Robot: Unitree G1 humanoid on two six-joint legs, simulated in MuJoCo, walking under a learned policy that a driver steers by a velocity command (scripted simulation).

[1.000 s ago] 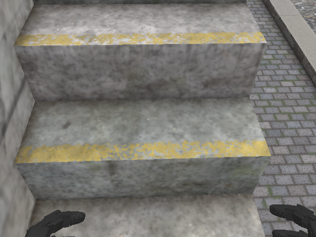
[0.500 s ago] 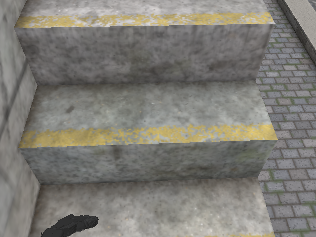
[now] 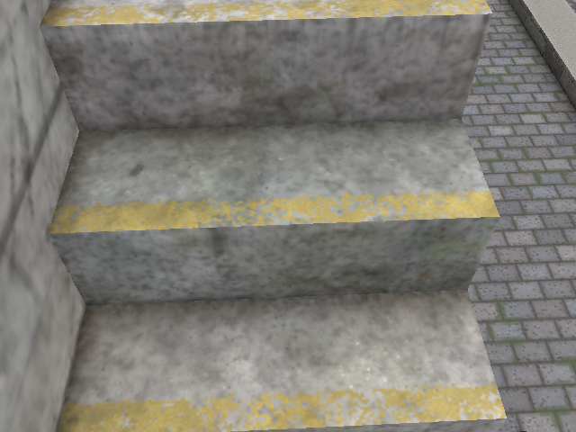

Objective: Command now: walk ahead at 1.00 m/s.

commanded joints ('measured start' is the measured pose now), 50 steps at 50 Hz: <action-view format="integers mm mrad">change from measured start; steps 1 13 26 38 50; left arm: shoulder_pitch -66 -52 -106 -119 -135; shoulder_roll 108 119 95 91 89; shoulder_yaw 37 38 28 17 15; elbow -77 -56 -58 -53 -54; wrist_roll -3 13 -4 -18 -17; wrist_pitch -18 -22 -20 -12 -10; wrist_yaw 0 -8 2 14 17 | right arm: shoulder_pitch -110 -112 -72 -78 -106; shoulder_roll -106 -112 -109 -94 -79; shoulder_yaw -32 -35 -34 -18 -11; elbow -81 -67 -42 -53 -61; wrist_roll -1 -14 -6 -20 -20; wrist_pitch -15 -14 -26 -25 -27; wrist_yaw -3 4 -3 -8 -6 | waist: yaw -4 -3 -10 -13 -13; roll -27 -8 -9 -8 -1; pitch -84 -100 -116 -153 -132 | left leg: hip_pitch -4 -4 42 100 93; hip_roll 108 107 124 136 140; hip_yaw -89 -85 -98 -109 -116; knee -55 -24 -59 -56 -100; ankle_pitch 75 75 261 474 369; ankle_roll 34 40 42 44 36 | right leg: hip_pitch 59 80 131 137 122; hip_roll -81 -85 -94 -100 -102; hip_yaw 77 67 65 51 54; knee -70 -58 -63 -28 -68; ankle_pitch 67 62 234 361 268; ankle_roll -97 -104 -92 -63 -62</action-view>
